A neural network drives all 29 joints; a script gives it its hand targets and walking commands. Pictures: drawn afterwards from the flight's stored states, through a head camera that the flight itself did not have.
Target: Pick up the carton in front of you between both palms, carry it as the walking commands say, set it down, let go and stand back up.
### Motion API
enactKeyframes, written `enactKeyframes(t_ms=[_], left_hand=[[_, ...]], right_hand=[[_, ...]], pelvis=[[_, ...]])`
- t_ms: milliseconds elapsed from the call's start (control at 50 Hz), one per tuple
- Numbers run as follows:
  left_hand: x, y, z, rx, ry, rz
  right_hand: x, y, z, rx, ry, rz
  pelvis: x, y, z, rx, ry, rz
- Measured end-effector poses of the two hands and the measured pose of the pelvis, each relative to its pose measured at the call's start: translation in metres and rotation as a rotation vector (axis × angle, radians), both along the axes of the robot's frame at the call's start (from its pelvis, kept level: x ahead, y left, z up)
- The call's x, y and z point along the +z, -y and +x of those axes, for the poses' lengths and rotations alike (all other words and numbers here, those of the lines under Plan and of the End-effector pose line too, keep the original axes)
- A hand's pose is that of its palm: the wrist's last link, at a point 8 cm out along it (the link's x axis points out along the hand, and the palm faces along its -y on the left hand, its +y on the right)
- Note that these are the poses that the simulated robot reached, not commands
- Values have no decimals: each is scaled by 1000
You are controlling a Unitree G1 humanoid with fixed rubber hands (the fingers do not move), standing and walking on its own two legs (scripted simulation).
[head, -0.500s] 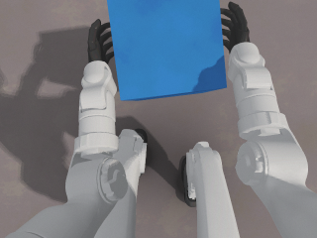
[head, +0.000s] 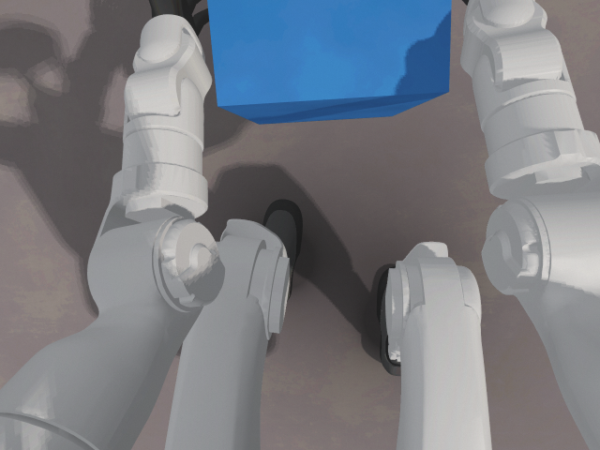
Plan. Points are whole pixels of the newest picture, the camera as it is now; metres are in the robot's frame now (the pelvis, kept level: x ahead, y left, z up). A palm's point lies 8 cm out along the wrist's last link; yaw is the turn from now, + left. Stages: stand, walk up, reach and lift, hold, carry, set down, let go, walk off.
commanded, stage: set down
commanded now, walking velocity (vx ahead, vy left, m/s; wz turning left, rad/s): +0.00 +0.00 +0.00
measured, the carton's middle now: (323, 25) +0.54 +0.07 -0.24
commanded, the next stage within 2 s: none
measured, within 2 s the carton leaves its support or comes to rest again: rests again in 1.10 s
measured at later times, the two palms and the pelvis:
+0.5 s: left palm (194, 25) +0.51 +0.21 -0.17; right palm (484, 9) +0.55 -0.09 -0.20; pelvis -0.01 +0.00 -0.02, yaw +0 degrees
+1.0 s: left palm (188, 34) +0.51 +0.22 -0.19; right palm (477, 9) +0.55 -0.09 -0.20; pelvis -0.01 +0.00 -0.02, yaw +1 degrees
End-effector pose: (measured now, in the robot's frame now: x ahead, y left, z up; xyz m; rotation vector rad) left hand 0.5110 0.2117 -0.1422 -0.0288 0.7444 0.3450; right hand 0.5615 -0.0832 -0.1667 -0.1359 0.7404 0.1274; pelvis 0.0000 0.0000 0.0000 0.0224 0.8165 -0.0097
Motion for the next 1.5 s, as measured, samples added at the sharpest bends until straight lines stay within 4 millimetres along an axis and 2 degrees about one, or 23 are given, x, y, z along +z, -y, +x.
enactKeyframes(t_ms=[140, 360, 520, 940, 1080, 1140, 1260, 1380, 1500], left_hand=[[-10, -4, 4, -6, -2, 5], [-19, 7, 6, -39, -17, -10], [-28, 5, 3, -48, -40, -11], [-41, -7, 0, -62, -43, -24], [-49, -10, -7, -50, -61, -29], [-56, -15, -15, -23, -77, 0], [-66, -30, -23, 34, -78, 18], [-60, -36, -13, 30, -21, 24], [-31, -32, -4, 21, 63, 18]], right_hand=[[-16, -3, 0, 4, -1, 12], [-25, 11, -6, 3, -13, 0], [-32, 11, -10, 25, -31, -4], [-36, 6, -9, 66, -16, 55], [-39, 4, -6, 93, 12, 51], [-47, 12, -8, 75, 15, 20], [-58, 47, -8, 7, 10, -30], [-43, 53, 6, -9, 62, -25], [-9, 47, 15, -11, 122, -33]], pelvis=[[-9, 6, 1, -2, -3, 12], [-14, 6, -6, -17, 11, 22], [-16, 4, -8, -20, 32, 21], [-23, 0, -10, -13, 91, 23], [-25, 0, -11, -12, 112, 30], [-24, 0, -12, -12, 124, 34], [-24, -4, -14, -26, 118, 36], [-26, -9, -15, -34, 114, 29], [-20, -12, -17, -19, 107, 19]])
